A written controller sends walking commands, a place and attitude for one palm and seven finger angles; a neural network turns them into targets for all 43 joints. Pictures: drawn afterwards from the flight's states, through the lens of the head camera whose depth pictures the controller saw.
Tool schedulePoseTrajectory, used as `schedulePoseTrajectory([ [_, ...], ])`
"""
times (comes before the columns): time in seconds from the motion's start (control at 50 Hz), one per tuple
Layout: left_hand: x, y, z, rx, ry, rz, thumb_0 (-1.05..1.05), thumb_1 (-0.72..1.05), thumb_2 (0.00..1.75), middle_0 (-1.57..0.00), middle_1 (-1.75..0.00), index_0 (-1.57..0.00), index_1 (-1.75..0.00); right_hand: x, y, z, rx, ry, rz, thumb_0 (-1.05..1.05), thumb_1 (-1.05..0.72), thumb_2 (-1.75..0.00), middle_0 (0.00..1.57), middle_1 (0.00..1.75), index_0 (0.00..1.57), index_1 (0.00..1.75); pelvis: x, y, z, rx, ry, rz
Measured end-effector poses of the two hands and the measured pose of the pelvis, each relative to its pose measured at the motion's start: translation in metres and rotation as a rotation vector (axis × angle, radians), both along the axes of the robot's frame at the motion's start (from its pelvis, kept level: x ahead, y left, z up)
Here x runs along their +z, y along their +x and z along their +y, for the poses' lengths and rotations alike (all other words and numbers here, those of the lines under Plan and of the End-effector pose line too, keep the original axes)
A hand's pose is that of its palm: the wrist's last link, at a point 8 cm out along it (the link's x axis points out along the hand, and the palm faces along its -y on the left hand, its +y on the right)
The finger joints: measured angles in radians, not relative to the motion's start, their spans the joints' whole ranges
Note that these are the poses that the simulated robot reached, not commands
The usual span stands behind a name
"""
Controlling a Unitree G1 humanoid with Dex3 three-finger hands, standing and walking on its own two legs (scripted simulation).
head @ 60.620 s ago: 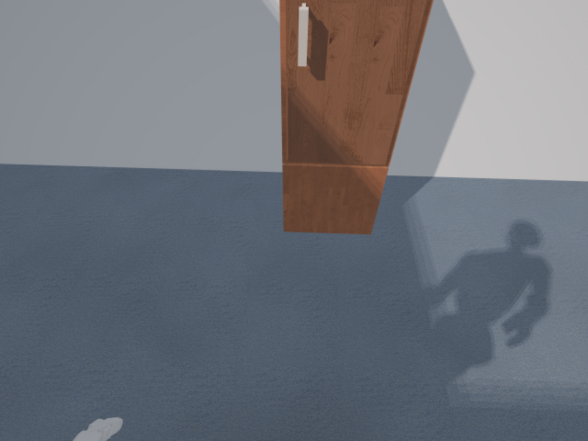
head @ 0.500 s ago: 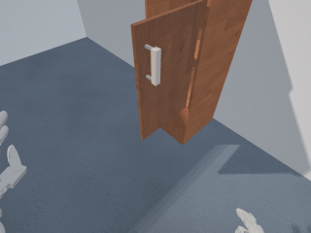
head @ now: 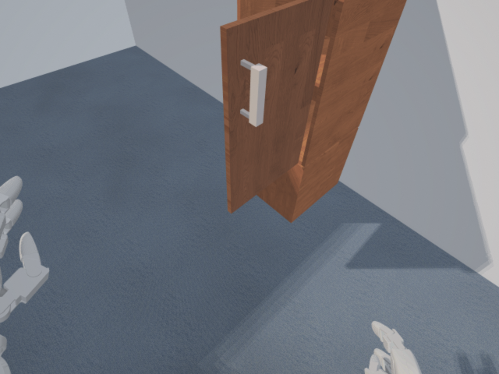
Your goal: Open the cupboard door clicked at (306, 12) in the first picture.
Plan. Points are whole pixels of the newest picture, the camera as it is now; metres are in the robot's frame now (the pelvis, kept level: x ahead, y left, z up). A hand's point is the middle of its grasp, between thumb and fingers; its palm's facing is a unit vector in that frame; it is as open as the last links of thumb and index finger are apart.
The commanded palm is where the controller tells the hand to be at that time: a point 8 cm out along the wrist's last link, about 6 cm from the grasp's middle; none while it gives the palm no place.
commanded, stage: let the arm hang, fingers relaxed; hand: left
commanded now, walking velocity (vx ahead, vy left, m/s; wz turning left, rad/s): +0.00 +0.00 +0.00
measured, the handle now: (250, 93) +0.67 +0.05 +0.10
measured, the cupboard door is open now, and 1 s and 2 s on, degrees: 91 91 91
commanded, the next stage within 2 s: look to check the result in 1.16 s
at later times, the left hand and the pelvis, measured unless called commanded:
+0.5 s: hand out of the picture -0.01 +0.17 -0.19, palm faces +0.02 -0.99 -0.15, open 7.2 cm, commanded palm none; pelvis -0.01 -0.01 -0.01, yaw +2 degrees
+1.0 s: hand out of the picture +0.07 +0.20 -0.16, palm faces +0.03 -0.96 -0.29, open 7.4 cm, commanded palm none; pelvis +0.02 -0.02 +0.00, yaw +1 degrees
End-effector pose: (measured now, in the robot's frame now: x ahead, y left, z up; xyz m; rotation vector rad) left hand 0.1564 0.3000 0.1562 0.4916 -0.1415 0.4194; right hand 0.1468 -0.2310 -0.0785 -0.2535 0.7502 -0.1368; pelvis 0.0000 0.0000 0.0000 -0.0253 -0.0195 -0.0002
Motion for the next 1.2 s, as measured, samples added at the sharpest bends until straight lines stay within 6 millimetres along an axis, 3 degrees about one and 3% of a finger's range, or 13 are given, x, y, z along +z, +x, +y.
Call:
schedulePoseTrajectory([
  [0.08,0.001,0.005,-0.002,-0.04,0.028,-0.013,0.02,0.89,0.9,-0.21,-0.31,-0.21,-0.3,-0.003,-0.001,0.002,0.02,0.011,-0.001,0.02,-0.9,-0.9,0.21,0.3,0.21,0.3,-0.001,-0.001,0.001,0.011,-0.002,0.008],
  [0.12,-0.037,0.018,0.003,-0.056,-0.005,0.146,0.01,0.89,0.9,-0.21,-0.31,-0.21,-0.3,-0.017,-0.002,-0.002,0.05,0.03,0.045,0.01,-0.9,-0.9,0.21,0.3,0.21,0.3,-0.005,-0.005,0.004,0.02,-0.004,0.016],
  [0.18,-0.123,0.019,0.004,-0.029,-0.124,0.52,0.01,0.9,0.9,-0.2,-0.3,-0.2,-0.3,-0.038,-0.01,-0.011,0.032,0.044,0.12,0.01,-0.9,-0.9,0.21,0.3,0.21,0.3,-0.011,-0.011,0.009,0.015,0.004,0.019],
  [0.22,-0.179,0.002,-0.006,-0.017,-0.198,0.759,0.01,0.9,0.9,-0.2,-0.3,-0.2,-0.3,-0.047,-0.022,-0.018,0.005,0.046,0.161,0.01,-0.9,-0.9,0.21,0.3,0.21,0.3,-0.014,-0.014,0.009,0.008,0.013,0.014],
  [0.28,-0.242,-0.039,-0.032,-0.014,-0.316,1.03,0.01,0.9,0.9,-0.2,-0.3,-0.2,-0.3,-0.053,-0.048,-0.028,-0.03,0.03,0.248,0.01,-0.91,-0.9,0.21,0.3,0.21,0.3,-0.014,-0.016,0.004,0.006,0.019,0.006],
  [0.34,-0.287,-0.084,-0.061,-0.006,-0.441,1.217,0.01,0.91,0.89,-0.2,-0.3,-0.2,-0.3,-0.054,-0.083,-0.037,-0.059,-0.006,0.373,0.01,-0.91,-0.9,0.21,0.3,0.21,0.3,-0.014,-0.016,-0.001,0.017,0.014,-0.002],
  [0.4,-0.313,-0.123,-0.081,0.032,-0.541,1.347,0.02,0.92,0.89,-0.2,-0.3,-0.21,-0.3,-0.053,-0.119,-0.041,-0.095,-0.035,0.506,0.01,-0.91,-0.9,0.2,0.3,0.2,0.3,-0.014,-0.015,-0.004,0.026,0.008,-0.006],
  [0.48,-0.32,-0.164,-0.08,0.109,-0.598,1.452,0.01,0.95,0.89,-0.21,-0.3,-0.21,-0.3,-0.052,-0.157,-0.037,-0.118,-0.036,0.652,0.01,-0.91,-0.9,0.2,0.3,0.2,0.3,-0.01,-0.012,-0.008,0.037,0.004,0.001],
  [0.54,-0.312,-0.186,-0.073,0.174,-0.604,1.495,0.01,0.94,0.89,-0.21,-0.3,-0.21,-0.3,-0.055,-0.169,-0.032,-0.119,-0.013,0.709,0.01,-0.91,-0.9,0.2,0.3,0.2,0.3,-0.007,-0.009,-0.008,0.041,0.005,0.003],
  [0.68,-0.29,-0.203,-0.049,0.293,-0.534,1.527,0.01,0.92,0.89,-0.2,-0.3,-0.2,-0.3,-0.07,-0.152,-0.022,-0.11,0.058,0.674,0.01,-0.91,-0.9,0.2,0.3,0.2,0.3,-0.003,-0.001,-0.01,0.034,0.013,-0.006],
  [0.84,-0.281,-0.159,-0.039,0.281,-0.472,1.442,0.01,0.91,0.9,-0.2,-0.3,-0.2,-0.3,-0.075,-0.11,-0.023,-0.091,0.082,0.578,0.01,-0.91,-0.9,0.21,0.3,0.21,0.3,-0.002,0.008,-0.014,0.023,0.019,-0.013],
  [1.04,-0.281,-0.082,-0.06,0.157,-0.472,1.314,0.01,0.91,0.89,-0.2,-0.3,-0.2,-0.3,-0.063,-0.079,-0.045,-0.091,0.035,0.531,0.01,-0.91,-0.9,0.2,0.3,0.2,0.3,0.001,0.021,-0.02,0.02,0.028,-0.011],
  [1.2,-0.281,-0.057,-0.069,0.124,-0.468,1.305,0.01,0.9,0.89,-0.2,-0.3,-0.2,-0.3,-0.057,-0.069,-0.062,-0.104,0.006,0.536,0.01,-0.91,-0.9,0.2,0.3,0.2,0.3,0.003,0.03,-0.026,0.017,0.03,-0.004],
])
